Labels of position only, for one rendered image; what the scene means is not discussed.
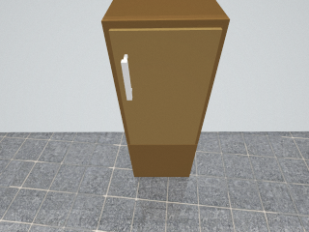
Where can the cupboard door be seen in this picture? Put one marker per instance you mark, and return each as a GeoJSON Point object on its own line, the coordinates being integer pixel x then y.
{"type": "Point", "coordinates": [170, 73]}

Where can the handle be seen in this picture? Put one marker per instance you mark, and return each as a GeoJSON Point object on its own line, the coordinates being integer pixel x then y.
{"type": "Point", "coordinates": [125, 70]}

